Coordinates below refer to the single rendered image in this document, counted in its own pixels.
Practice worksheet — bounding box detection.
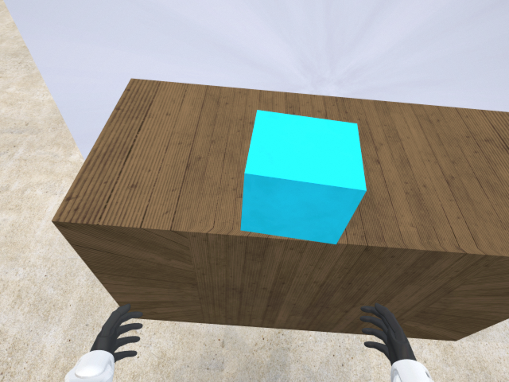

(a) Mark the robot right forearm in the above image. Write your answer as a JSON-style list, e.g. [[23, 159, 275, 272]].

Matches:
[[390, 359, 434, 382]]

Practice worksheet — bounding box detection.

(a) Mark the robot right hand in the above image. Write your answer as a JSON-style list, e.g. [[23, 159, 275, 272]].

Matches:
[[359, 303, 417, 367]]

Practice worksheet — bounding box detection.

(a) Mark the robot left hand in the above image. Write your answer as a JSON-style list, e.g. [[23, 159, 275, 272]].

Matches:
[[90, 303, 143, 362]]

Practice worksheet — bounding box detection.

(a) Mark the pedestal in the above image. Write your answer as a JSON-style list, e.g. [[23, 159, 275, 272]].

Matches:
[[52, 78, 509, 341]]

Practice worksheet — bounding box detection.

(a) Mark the robot left forearm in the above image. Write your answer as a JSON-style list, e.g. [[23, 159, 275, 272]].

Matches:
[[64, 350, 115, 382]]

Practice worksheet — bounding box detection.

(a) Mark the carton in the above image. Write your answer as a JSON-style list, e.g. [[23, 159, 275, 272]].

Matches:
[[241, 110, 367, 244]]

